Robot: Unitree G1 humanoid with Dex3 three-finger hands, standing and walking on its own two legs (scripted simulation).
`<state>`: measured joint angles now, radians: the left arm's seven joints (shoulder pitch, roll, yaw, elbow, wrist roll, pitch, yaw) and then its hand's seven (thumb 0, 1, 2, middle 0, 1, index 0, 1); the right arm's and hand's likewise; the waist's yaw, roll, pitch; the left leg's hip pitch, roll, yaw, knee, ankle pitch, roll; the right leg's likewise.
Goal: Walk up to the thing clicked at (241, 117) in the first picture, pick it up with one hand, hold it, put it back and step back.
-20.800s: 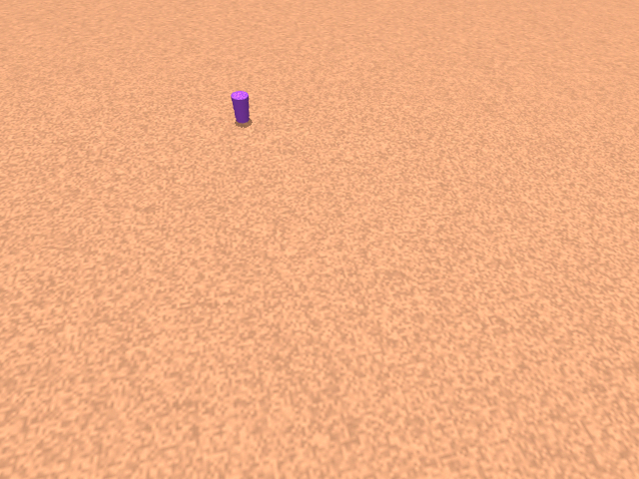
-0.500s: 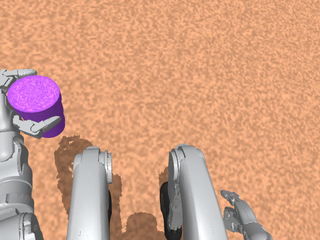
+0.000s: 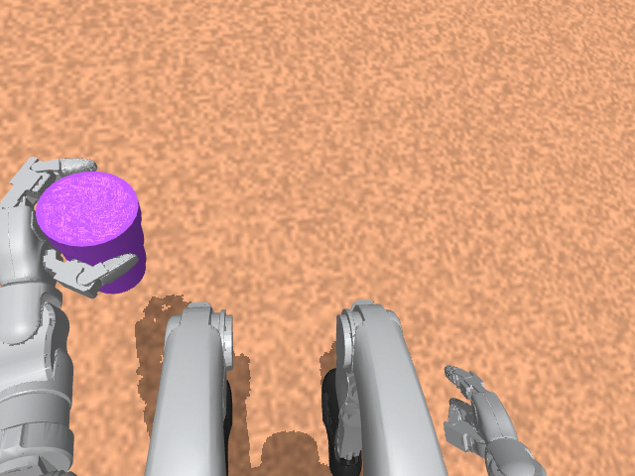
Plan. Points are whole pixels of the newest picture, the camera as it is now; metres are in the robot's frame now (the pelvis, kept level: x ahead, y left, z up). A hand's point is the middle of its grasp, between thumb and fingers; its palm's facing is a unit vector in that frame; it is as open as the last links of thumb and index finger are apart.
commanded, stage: lift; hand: left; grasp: from the side
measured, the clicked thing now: (104, 242) +0.38 +0.24 -0.07
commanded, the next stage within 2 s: hold in 1.74 s
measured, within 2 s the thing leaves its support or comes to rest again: neither
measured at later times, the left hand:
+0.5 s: hand out of the picture +0.37 +0.23 +0.14, palm faces +0.25 -0.97 -0.06, open 12.2 cm
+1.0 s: hand out of the picture +0.38 +0.21 +0.25, palm faces +0.24 -0.97 -0.05, open 12.2 cm
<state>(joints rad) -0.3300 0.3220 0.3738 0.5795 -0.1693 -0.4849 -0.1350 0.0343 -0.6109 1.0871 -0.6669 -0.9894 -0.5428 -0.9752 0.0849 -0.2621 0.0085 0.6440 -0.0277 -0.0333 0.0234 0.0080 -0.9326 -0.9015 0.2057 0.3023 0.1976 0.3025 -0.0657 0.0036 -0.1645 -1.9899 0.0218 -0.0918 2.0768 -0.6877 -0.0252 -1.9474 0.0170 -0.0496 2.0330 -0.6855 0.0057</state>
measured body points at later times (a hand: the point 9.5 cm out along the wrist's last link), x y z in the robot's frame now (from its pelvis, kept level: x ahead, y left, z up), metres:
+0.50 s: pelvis +0.03 +0.01 +0.15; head +0.17 +0.03 +0.58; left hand +0.35 +0.28 +0.15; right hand +0.21 -0.23 +0.03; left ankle +0.08 +0.13 -0.40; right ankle +0.08 -0.12 -0.40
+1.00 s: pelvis +0.06 +0.01 +0.24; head +0.14 +0.02 +0.68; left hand +0.36 +0.26 +0.26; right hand +0.21 -0.22 +0.13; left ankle +0.08 +0.13 -0.40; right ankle +0.08 -0.12 -0.40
